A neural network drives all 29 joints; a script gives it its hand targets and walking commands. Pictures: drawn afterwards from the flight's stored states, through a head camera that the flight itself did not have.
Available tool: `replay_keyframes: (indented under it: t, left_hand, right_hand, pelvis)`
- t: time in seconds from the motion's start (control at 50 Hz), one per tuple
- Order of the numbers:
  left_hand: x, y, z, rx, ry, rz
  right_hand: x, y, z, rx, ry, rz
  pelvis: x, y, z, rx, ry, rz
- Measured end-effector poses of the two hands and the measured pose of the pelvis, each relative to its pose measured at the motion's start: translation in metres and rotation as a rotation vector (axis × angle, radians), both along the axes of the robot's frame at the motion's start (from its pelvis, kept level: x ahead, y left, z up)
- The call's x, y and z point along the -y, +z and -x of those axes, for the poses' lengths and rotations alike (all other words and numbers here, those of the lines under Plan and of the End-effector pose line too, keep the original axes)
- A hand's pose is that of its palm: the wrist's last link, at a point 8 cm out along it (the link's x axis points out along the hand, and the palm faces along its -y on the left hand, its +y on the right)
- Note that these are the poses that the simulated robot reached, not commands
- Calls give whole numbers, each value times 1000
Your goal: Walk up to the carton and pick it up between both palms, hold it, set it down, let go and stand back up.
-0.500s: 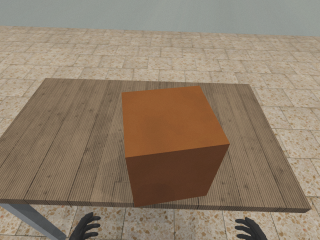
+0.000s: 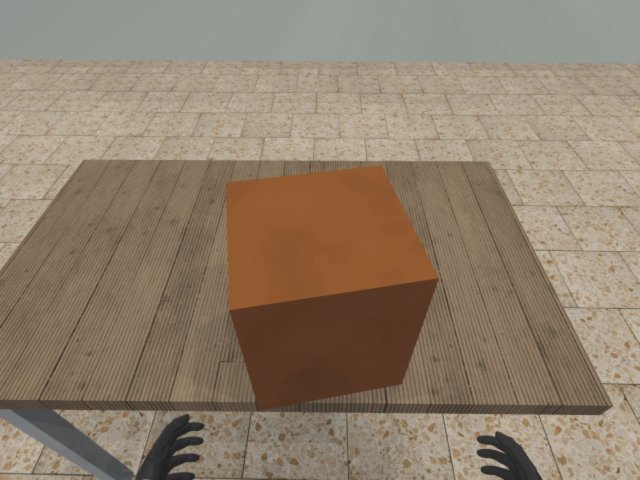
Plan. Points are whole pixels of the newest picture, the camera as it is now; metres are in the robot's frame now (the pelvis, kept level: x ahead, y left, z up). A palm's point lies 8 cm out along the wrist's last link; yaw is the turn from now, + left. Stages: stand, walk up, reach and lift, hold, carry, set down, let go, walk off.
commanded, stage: stand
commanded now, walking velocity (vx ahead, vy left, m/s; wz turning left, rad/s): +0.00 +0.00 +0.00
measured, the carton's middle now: (319, 290) +0.38 +0.03 +0.04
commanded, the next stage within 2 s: none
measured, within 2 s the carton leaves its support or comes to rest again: neither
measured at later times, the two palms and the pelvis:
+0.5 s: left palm out of the picture +0.05 +0.27 -0.12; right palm out of the picture +0.03 -0.25 -0.11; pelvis -0.03 +0.01 -0.01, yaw +1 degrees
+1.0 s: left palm out of the picture -0.01 +0.28 -0.13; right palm out of the picture +0.00 -0.24 -0.11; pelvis -0.04 +0.03 -0.01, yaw +2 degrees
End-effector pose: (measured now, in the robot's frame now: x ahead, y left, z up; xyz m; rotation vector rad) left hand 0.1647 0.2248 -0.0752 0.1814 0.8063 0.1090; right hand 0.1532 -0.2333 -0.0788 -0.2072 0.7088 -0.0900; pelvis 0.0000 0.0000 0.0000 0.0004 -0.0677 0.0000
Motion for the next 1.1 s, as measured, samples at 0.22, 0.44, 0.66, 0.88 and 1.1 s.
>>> replay_keyframes:
  t: [0.22,0.44,0.66,0.88,1.1]
  left_hand:
    - [-31,-23,58,-73,51,-43]
    - [-42,-38,105,-175,55,-41]
    - [-50,-48,139,-240,53,-33]
    - [-58,-55,170,-316,67,-38]
    - [-57,-56,178,-347,75,-42]
  right_hand:
    - [31,-16,58,-199,-79,82]
    - [23,-26,114,-306,-85,85]
    - [9,-30,143,-348,-82,76]
    - [4,-33,153,-372,-81,81]
    - [4,-36,150,-387,-80,78]
  pelvis:
    - [0,-5,6,-30,17,14]
    - [-9,-6,24,-20,21,16]
    - [-19,-7,38,-18,24,13]
    - [-25,-8,44,-24,26,11]
    - [-24,-8,41,-29,27,10]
